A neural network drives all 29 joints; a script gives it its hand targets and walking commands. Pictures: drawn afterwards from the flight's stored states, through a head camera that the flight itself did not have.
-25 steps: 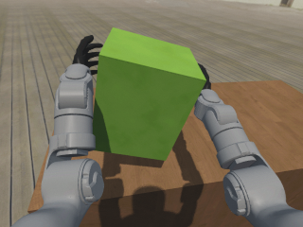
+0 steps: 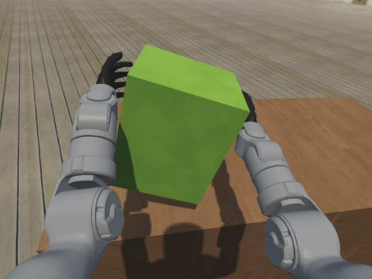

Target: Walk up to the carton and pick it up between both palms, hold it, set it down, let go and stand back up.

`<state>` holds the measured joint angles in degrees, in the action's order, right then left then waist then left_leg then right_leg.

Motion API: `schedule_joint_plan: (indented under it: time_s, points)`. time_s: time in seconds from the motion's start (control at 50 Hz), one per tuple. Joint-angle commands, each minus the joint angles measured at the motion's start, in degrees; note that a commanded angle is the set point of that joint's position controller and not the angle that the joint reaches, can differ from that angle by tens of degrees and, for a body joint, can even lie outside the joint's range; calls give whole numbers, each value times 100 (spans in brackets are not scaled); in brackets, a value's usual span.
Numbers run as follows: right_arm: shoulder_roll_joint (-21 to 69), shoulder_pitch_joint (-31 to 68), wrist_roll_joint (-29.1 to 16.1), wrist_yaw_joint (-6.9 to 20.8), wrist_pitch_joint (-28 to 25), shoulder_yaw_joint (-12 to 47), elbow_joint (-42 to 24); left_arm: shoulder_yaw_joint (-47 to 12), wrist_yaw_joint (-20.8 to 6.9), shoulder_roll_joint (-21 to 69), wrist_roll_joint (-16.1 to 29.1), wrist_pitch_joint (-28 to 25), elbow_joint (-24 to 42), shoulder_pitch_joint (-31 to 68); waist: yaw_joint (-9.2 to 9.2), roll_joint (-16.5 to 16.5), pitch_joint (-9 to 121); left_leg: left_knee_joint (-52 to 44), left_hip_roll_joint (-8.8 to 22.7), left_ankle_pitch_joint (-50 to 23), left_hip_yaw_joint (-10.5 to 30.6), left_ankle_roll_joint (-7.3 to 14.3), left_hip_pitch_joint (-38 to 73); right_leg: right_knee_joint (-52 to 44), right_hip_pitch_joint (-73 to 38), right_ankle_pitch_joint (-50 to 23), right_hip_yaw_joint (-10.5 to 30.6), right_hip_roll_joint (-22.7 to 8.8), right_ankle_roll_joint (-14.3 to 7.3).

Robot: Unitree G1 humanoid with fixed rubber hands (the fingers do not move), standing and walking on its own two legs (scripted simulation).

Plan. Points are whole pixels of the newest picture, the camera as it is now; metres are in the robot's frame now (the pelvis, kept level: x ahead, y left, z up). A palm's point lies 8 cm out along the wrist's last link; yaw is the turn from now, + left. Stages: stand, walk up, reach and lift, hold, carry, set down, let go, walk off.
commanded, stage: set down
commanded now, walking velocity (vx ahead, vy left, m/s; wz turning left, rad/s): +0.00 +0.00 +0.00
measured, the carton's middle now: (173, 127) +0.42 +0.00 +0.18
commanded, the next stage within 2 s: none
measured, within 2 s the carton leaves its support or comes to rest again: neither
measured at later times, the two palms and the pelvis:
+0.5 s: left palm (112, 103) +0.45 +0.13 +0.23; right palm (243, 136) +0.38 -0.16 +0.17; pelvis +0.01 +0.01 +0.00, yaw -1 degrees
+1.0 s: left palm (120, 113) +0.47 +0.12 +0.19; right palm (242, 149) +0.38 -0.16 +0.14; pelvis +0.01 +0.01 +0.00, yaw -1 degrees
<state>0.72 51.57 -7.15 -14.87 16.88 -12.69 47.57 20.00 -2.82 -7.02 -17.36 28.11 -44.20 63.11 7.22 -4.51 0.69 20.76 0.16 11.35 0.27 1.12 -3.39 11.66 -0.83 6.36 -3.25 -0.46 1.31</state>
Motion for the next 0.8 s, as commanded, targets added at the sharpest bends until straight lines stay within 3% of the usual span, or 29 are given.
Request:
schedule_joint_plan:
  time_s: [0.0, 0.18, 0.34, 0.56, 0.78]
  points:
    - [2823, 5933, -298, 646, -844, 1556, -2410, -1680, -871, 3973, 770, -143, -102, 2836, 101, 800, 2702, -61, -284, -1610, -225, -407, 843, 150, -576, -1348, -194, 397, 32]
    - [3056, 5750, -329, 632, -946, 1856, -2571, -1691, -877, 3954, 768, -357, -123, 2642, -2, 678, 2920, 37, -316, -2005, -234, -361, 817, 266, -825, -2005, -129, 402, 86]
    - [3115, 5388, -230, 588, -985, 1846, -2522, -1750, -931, 3944, 766, -484, -166, 2495, 92, 653, 2776, 44, -302, -2054, -230, -379, 805, 259, -816, -2148, -111, 394, 88]
    - [3071, 5175, -1, 619, -1160, 1630, -2487, -1865, -980, 4009, 830, -733, -322, 2481, 168, 868, 2830, 132, -216, -2311, -199, -549, 1061, 209, -453, -1875, -196, 409, 16]
    - [3106, 4965, 385, 677, -1308, 1365, -2286, -1653, -1027, 3874, 765, -1026, -784, 2419, 131, 842, 2804, 57, -184, -2161, -250, -541, 892, 226, -449, -1823, -189, 375, 1]
